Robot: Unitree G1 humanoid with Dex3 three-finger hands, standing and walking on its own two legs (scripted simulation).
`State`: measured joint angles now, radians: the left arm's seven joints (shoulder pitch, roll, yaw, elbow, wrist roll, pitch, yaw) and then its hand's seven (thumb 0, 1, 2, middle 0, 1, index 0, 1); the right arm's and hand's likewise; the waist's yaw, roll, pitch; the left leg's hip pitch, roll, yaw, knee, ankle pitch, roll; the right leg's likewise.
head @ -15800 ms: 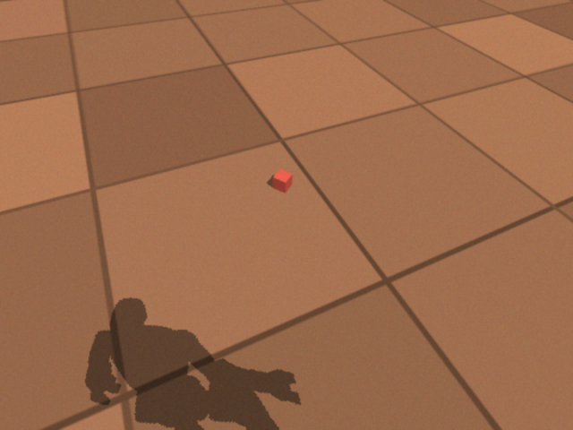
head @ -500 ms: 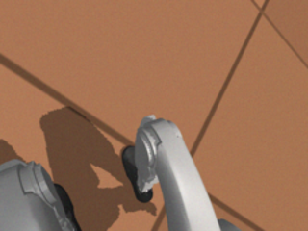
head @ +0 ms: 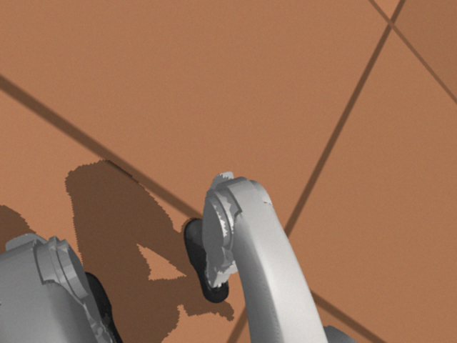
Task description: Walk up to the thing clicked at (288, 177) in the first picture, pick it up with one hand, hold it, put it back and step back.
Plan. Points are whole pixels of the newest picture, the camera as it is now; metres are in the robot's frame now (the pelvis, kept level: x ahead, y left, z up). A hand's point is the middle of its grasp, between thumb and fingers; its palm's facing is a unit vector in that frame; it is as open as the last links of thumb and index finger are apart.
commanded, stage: rise first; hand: left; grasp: from above
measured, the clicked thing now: out of the picture +0.47 +0.32 -0.30
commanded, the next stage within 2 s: approach in 0.18 s
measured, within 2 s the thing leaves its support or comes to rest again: neither
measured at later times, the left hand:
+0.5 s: hand out of the picture +0.45 +0.32 -0.20, palm faces +0.00 -0.48 -0.88, open 13.6 cm
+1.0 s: hand out of the picture +0.48 +0.30 -0.20, palm faces +0.02 -0.45 -0.89, open 14.2 cm
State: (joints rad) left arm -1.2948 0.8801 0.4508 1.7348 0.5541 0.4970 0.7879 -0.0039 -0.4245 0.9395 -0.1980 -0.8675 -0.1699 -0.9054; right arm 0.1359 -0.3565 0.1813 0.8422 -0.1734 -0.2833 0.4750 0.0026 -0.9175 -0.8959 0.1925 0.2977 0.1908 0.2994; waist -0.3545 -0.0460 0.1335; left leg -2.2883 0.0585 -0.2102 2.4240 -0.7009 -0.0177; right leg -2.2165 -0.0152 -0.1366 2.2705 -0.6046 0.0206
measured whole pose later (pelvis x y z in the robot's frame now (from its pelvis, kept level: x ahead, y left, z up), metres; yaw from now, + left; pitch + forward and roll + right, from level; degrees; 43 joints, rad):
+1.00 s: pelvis +0.00 +0.00 +0.00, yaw -1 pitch +31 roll -11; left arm -1.37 0.91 0.42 1.70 0.51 0.54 0.80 0.00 -0.53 1.03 -0.11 -0.93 -0.08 -0.98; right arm 0.15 -0.39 0.21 0.82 -0.17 -0.24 0.49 0.00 -0.91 -0.89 0.19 0.30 0.19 0.30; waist -0.39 -0.03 0.19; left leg -2.30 0.07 -0.23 2.43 -0.70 -0.02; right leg -2.23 0.00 -0.15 2.26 -0.59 0.02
